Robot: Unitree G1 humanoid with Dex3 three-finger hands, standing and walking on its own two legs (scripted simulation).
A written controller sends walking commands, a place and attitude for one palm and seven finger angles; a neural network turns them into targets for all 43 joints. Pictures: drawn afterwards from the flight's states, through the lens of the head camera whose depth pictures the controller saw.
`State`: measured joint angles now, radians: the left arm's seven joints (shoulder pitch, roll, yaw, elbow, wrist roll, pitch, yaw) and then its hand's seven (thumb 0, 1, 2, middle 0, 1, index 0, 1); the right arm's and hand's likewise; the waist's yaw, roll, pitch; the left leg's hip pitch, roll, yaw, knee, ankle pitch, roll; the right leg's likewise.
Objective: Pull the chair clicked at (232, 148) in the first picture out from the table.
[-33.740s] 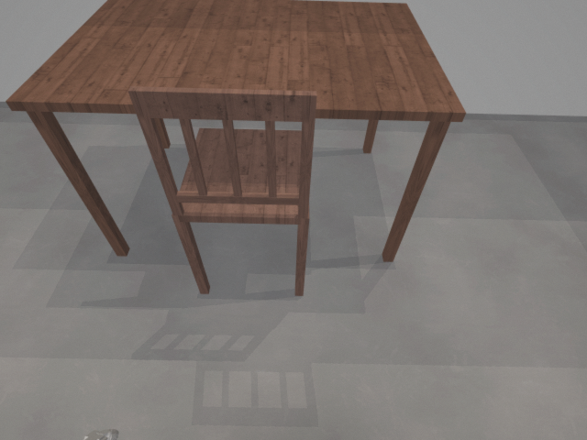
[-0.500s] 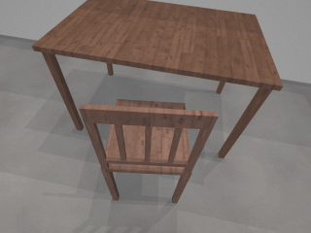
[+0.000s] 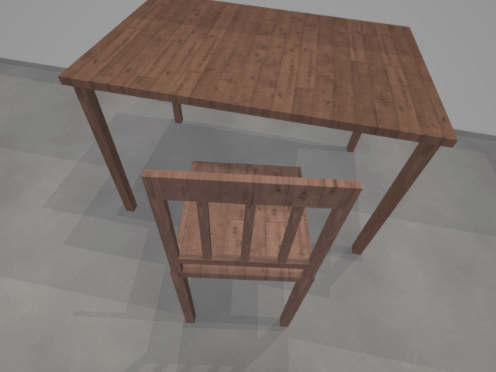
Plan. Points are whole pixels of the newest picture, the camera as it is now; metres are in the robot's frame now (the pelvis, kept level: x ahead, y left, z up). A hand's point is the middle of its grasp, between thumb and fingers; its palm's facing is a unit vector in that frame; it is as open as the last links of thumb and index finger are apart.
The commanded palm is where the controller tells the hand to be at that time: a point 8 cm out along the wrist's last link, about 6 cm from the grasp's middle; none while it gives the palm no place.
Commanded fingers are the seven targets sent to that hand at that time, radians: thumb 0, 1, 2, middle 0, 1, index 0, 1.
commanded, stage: come to a stop and stand still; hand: left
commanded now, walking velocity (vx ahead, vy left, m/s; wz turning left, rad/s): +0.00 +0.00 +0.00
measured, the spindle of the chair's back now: (247, 233) +0.42 +0.03 -0.11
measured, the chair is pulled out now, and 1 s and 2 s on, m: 0.25 0.25 0.25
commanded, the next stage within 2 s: look again from close up in 0.06 s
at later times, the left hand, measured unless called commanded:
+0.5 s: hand out of the picture +0.01 +0.19 -0.18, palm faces +0.02 -0.97 -0.23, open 7.4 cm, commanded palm none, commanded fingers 0.00 0.90 0.90 -0.20 -0.30 -0.20 -0.30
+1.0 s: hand out of the picture -0.02 +0.18 -0.18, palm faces +0.01 -0.98 -0.18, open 7.4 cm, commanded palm none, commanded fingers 0.00 0.90 0.90 -0.20 -0.30 -0.20 -0.30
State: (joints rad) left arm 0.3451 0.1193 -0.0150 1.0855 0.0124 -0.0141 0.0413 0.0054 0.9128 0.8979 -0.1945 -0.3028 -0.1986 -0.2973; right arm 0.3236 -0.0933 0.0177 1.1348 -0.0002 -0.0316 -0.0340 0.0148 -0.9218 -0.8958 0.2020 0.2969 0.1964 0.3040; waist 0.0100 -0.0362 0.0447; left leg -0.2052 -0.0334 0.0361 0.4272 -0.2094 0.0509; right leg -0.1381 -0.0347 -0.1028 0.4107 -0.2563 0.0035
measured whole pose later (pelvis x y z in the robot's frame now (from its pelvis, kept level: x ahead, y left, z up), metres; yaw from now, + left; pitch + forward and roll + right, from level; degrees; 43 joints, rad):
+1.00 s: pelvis -0.02 +0.01 +0.00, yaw +0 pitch -2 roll -1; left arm 0.31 0.16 -0.02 1.08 0.02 -0.02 0.04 0.01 0.91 0.90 -0.20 -0.30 -0.20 -0.30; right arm 0.21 -0.17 -0.01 1.11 -0.01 0.00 -0.01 0.01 -0.92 -0.90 0.20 0.30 0.20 0.30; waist 0.01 -0.02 0.05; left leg -0.24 -0.04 0.05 0.48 -0.22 0.06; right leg -0.17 -0.04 -0.09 0.47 -0.26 0.02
